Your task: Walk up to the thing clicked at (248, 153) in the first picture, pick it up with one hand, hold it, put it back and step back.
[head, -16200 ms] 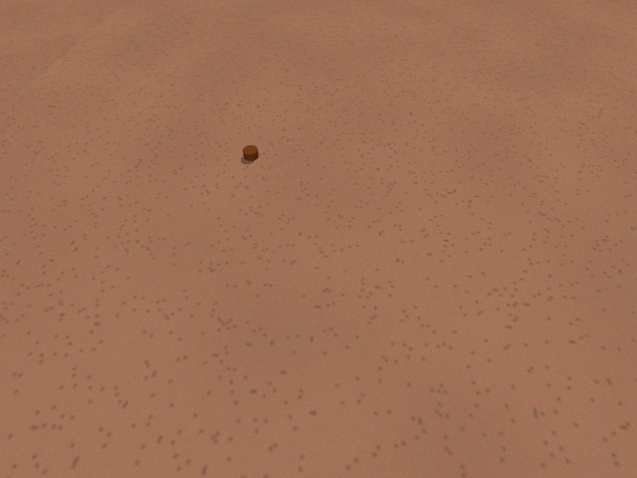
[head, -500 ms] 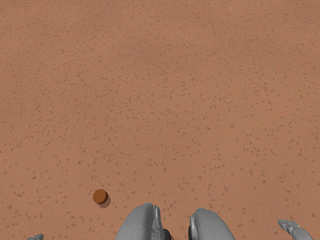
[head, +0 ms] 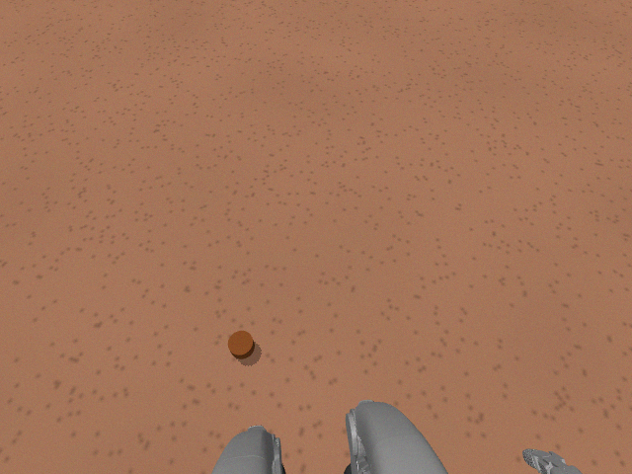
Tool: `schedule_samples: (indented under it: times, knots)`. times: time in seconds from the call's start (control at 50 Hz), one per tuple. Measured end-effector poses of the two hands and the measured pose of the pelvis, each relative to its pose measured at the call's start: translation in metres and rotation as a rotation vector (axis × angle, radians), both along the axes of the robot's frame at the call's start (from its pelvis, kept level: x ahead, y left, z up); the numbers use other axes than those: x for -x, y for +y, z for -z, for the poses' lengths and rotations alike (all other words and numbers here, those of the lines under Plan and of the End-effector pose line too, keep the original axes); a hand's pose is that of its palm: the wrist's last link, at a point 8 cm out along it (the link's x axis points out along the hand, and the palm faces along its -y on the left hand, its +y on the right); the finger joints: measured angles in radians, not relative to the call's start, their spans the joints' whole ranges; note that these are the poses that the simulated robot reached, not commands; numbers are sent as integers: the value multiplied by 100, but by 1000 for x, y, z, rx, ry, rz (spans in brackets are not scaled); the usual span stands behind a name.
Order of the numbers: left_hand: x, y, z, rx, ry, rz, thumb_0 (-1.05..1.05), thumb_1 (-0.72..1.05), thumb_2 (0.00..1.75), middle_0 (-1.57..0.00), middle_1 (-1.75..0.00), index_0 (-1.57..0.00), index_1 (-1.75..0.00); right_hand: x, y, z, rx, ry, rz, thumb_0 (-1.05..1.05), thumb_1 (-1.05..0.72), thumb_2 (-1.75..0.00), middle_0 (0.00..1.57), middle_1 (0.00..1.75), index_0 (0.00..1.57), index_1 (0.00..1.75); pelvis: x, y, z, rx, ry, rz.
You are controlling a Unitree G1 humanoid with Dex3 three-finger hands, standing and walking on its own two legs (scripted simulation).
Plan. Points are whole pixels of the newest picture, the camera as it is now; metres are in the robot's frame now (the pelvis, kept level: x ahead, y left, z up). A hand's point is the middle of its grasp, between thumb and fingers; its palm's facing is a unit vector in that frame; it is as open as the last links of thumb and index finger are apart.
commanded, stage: walk up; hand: left
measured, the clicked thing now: (241, 344) +0.49 +0.20 -0.71
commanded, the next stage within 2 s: none
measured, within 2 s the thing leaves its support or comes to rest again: neither
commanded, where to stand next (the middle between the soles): +0.07 +0.02 m, yaw -7 degrees
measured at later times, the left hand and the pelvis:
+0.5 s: hand out of the picture +0.09 +0.38 -0.13, palm faces -0.20 -0.91 -0.36, open 7.4 cm; pelvis -0.02 +0.11 +0.02, yaw -10 degrees
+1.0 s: hand (95, 465) +0.15 +0.29 -0.12, palm faces -0.27 -0.90 -0.35, open 7.3 cm; pelvis +0.03 +0.06 +0.03, yaw -16 degrees
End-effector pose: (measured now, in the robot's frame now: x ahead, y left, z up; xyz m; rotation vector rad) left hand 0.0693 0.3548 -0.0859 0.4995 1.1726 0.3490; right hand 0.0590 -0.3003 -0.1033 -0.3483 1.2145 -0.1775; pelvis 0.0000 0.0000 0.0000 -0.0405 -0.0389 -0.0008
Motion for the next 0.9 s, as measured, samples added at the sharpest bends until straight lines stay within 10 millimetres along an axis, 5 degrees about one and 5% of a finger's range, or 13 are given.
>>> schedule_samples:
  times: [0.14,0.28,0.44,0.62,0.74,0.9]
  knots:
    - [29,-7,3,90,65,108,1,90,90,-21,-30,-21,-30,51,20,11,-5,-24,92,0,-90,-90,21,30,20,30,30,35,-2,8,-4,92]
    - [32,7,0,167,1,140,1,90,90,-21,-30,-21,-30,77,46,-15,11,-36,107,0,-91,-90,21,30,20,30,35,59,-17,-26,-28,125]
    - [-4,56,14,200,13,187,1,90,90,-21,-30,-21,-30,100,63,-41,158,-89,168,0,-91,-90,21,30,20,30,26,107,-13,-51,-31,162]
    - [-42,80,3,222,46,225,1,91,90,-20,-30,-21,-30,157,89,-78,206,47,284,0,-90,-90,21,30,20,30,14,115,-37,-19,-34,200]
    - [-40,71,7,222,150,212,1,91,90,-20,-30,-20,-30,154,86,-77,186,73,312,0,-90,-90,21,30,20,30,1,107,-40,-31,-21,235]
    - [-63,17,9,204,182,249,1,91,90,-20,-30,-20,-30,109,58,-37,90,32,298,0,-90,-90,21,30,20,30,-16,77,-27,-62,5,281]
